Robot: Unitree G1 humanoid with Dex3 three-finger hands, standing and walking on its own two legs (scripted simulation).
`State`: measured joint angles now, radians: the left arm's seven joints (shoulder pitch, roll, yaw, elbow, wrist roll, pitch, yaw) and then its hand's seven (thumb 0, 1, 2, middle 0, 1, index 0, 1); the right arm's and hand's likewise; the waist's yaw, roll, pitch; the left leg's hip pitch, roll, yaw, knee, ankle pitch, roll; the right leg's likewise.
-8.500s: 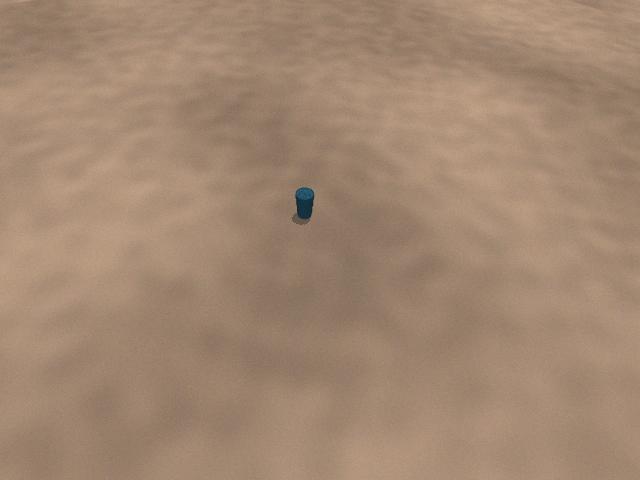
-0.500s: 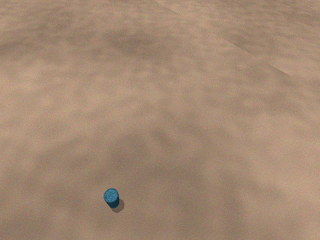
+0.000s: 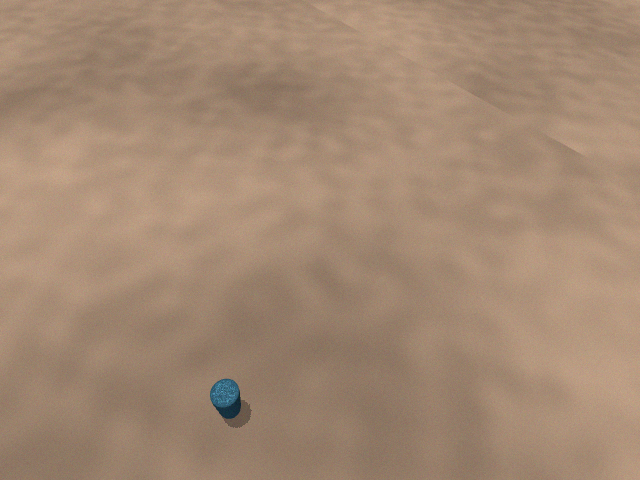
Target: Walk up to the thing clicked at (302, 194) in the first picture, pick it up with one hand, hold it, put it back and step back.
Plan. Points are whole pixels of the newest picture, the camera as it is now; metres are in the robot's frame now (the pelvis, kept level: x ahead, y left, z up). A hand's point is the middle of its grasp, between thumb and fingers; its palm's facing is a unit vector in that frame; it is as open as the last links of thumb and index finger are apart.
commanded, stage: stand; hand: left
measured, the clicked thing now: (227, 400) +0.48 +0.24 -0.72
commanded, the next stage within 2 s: walk up in 0.88 s
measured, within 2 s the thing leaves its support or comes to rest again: neither
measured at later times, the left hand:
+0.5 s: hand out of the picture +0.06 +0.26 -0.16, palm faces -0.03 -0.94 -0.34, open 7.4 cm
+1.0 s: hand out of the picture +0.07 +0.26 -0.16, palm faces +0.00 -0.94 -0.34, open 7.4 cm
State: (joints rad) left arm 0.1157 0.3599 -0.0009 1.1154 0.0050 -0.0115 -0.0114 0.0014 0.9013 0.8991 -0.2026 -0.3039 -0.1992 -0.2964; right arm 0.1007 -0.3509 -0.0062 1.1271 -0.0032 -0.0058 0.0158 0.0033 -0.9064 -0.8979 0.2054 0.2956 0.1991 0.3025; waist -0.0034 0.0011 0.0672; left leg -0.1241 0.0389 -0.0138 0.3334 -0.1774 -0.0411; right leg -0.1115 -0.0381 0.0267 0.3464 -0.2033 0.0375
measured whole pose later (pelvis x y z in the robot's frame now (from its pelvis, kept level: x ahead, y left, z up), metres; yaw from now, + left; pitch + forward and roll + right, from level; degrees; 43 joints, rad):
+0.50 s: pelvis +0.00 +0.00 +0.00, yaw +0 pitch -2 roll +0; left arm 0.13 0.36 0.00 1.11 0.01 -0.01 -0.01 0.00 0.90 0.90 -0.20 -0.30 -0.20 -0.30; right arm 0.12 -0.35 -0.01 1.13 0.00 0.00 0.02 0.00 -0.91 -0.90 0.21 0.30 0.20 0.30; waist -0.01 0.00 0.07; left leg -0.13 0.04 -0.02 0.34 -0.17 -0.04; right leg -0.11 -0.04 0.02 0.34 -0.20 0.04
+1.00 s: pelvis +0.01 +0.00 +0.00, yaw +0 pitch -2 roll +0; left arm 0.16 0.37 0.03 1.08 0.02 0.00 -0.03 0.00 0.90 0.90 -0.20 -0.30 -0.20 -0.30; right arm 0.16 -0.35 -0.02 1.08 -0.02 -0.01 0.03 0.00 -0.91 -0.90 0.21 0.30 0.20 0.30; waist 0.00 -0.01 0.03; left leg -0.14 0.04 -0.02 0.41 -0.24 -0.02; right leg -0.12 -0.04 0.03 0.42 -0.27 0.01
